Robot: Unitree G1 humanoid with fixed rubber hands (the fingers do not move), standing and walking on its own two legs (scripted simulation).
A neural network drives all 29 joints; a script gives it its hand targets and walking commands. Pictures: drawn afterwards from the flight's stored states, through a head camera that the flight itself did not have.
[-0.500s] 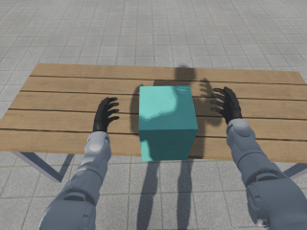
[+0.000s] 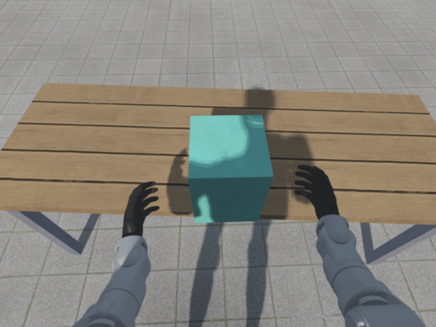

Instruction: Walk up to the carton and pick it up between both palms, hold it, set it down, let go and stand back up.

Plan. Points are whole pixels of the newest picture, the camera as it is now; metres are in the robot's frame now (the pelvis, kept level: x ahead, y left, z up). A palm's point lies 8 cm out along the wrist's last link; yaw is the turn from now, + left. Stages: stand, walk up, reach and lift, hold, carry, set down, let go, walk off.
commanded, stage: set down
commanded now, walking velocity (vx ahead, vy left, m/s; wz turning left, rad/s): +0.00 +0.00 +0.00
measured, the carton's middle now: (226, 172) +0.49 -0.02 -0.09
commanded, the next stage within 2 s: let go in 1.30 s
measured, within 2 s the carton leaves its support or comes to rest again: neither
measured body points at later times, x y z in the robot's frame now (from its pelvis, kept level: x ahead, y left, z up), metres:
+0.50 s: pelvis +0.02 +0.00 +0.00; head +0.10 +0.00 +0.44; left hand +0.27 +0.19 -0.07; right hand +0.28 -0.21 -0.06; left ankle +0.01 +0.13 -0.74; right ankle +0.03 -0.10 -0.74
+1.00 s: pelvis +0.04 +0.01 +0.00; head +0.09 +0.03 +0.45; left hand +0.24 +0.21 -0.09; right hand +0.23 -0.20 -0.08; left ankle +0.01 +0.13 -0.74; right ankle +0.03 -0.10 -0.74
